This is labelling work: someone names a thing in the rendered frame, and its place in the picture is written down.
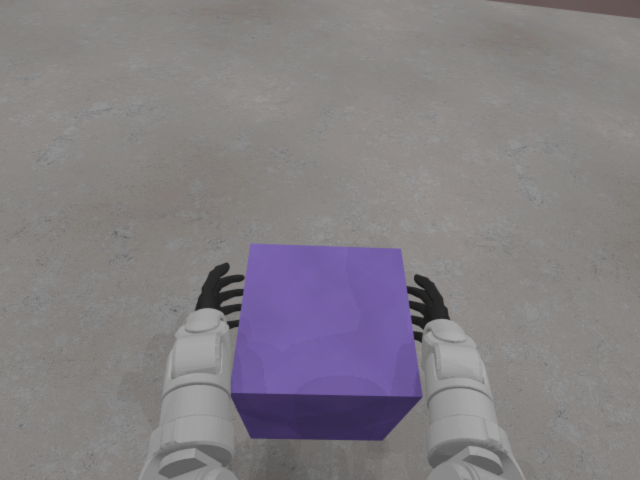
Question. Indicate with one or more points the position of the robot right upper arm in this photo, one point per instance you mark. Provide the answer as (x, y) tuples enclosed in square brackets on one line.
[(461, 470)]

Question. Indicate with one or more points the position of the carton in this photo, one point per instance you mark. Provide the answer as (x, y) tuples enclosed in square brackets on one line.
[(325, 347)]

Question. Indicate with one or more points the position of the robot left forearm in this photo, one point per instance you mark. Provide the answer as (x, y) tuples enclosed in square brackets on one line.
[(194, 429)]

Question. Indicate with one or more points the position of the robot right forearm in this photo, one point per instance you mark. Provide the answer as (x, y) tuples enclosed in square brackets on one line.
[(463, 422)]

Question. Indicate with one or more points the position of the right robot hand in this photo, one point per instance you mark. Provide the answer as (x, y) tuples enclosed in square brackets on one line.
[(433, 308)]

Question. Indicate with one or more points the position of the left robot hand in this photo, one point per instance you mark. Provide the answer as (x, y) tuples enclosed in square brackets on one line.
[(210, 296)]

